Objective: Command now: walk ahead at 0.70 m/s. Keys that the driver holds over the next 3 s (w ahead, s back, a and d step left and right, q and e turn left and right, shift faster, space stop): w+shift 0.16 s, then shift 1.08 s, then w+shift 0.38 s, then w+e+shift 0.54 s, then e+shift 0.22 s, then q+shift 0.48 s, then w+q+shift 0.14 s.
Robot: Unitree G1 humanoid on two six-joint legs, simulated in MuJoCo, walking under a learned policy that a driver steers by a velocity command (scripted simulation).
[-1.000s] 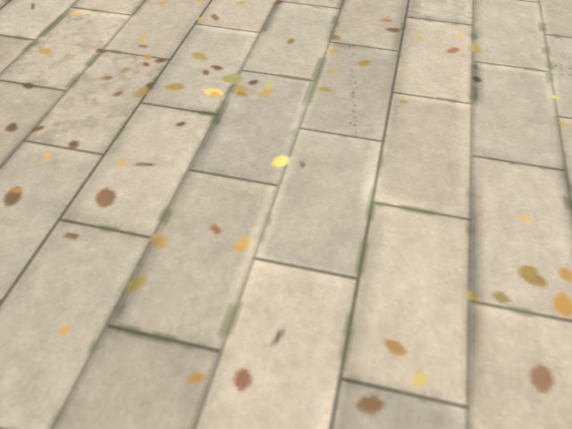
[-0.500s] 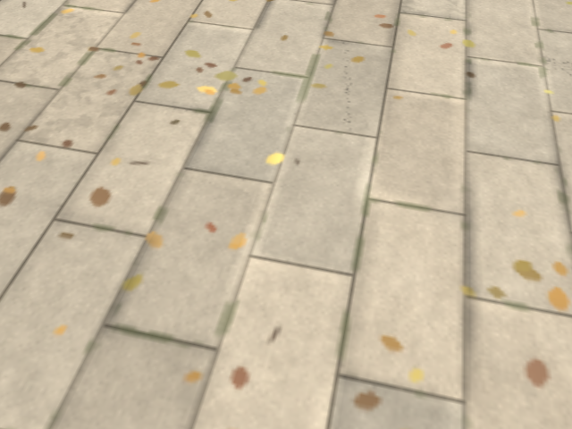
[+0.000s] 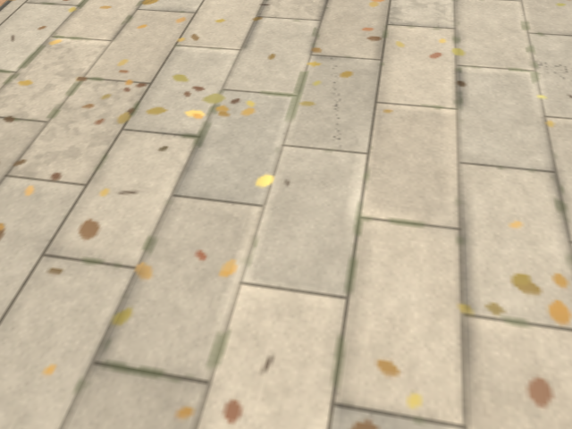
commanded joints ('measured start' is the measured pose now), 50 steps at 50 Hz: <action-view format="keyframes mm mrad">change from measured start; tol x32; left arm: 1 383 57 32 71 27 12 1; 50 29 81 19 -6 -10 34 57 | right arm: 1 -173 -108 -24 -90 -30 -11 5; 16 -544 -6 38 -301 56 -72 61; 22 10 -207 -40 -134 -3 -45 35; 50 -181 -71 23 -41 12 32 -14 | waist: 1 218 -156 60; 17 47 -151 137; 24 -72 111 -478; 27 4 -55 -85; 50 -2 -79 11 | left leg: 1 -549 3 -4 237 -192 129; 4 -945 30 -63 873 61 103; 14 -612 22 112 266 330 -7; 21 54 -73 100 51 569 102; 23 619 403 -463 153 1195 376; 29 -177 196 -141 -155 698 238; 39 -359 99 -87 -216 -186 96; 50 -70 0 36 -1 253 22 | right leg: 1 571 26 -8 -160 -14 13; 3 483 -376 871 -528 -638 -138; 20 371 -134 56 -173 1034 -25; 22 99 -32 32 304 622 46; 23 -153 131 138 727 -340 87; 24 -157 121 288 829 -323 76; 40 196 -68 147 -167 179 21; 50 82 -28 131 -186 260 22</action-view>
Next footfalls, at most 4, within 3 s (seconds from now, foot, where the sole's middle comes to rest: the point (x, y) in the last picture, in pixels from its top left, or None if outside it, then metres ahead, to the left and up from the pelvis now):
0.42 left None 0.45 0.07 -0.78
0.80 right None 0.42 -0.16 -0.78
1.56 left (262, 426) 0.54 0.11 -0.78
2.00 right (326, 279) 0.96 -0.06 -0.78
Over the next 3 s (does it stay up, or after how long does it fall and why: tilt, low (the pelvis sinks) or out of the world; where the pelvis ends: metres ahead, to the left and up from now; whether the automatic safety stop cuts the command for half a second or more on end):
stays up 1.25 -0.15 0.00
